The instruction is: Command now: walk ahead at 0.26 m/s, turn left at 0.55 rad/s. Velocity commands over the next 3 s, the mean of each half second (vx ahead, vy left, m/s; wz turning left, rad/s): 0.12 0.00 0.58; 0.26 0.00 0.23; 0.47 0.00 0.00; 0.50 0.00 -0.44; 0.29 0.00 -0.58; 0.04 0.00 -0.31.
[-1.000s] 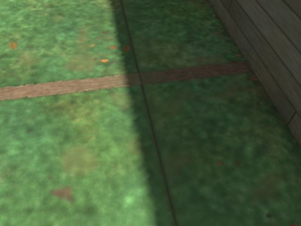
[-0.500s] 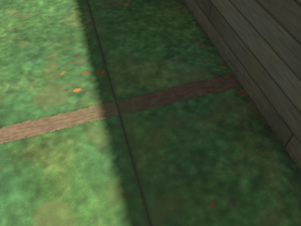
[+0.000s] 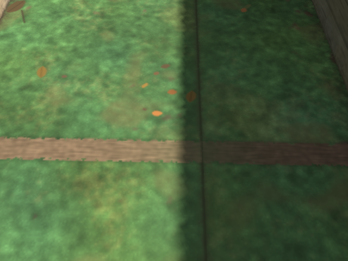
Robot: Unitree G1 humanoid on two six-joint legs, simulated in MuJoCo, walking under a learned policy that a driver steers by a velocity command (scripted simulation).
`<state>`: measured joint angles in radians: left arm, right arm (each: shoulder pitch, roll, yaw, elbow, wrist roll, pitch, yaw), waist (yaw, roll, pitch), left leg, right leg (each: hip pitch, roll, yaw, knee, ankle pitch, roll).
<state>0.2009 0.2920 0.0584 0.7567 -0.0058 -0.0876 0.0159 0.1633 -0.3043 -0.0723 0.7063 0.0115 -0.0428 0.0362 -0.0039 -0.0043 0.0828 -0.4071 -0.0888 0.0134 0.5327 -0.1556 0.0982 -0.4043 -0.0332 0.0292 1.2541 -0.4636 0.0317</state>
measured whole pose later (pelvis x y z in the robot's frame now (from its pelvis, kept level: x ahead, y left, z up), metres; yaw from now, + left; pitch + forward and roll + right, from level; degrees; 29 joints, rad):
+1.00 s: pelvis +0.22 +0.02 +0.02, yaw +23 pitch +2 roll -1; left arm 0.14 0.31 0.07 0.76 -0.01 -0.06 -0.03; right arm 0.43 -0.26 -0.04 0.77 0.00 -0.05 -0.01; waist -0.06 -0.04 -0.01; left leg 0.01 -0.01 -0.02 0.23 -0.27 0.03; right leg -0.63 -0.07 0.01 0.74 -0.03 0.03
